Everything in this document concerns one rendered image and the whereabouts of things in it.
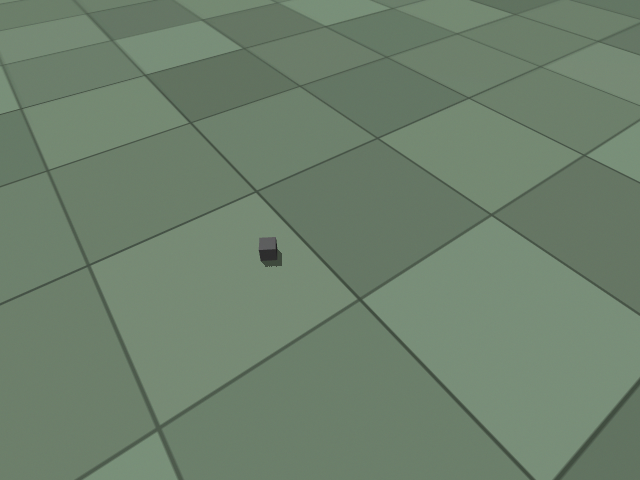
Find cube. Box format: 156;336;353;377
259;237;277;261

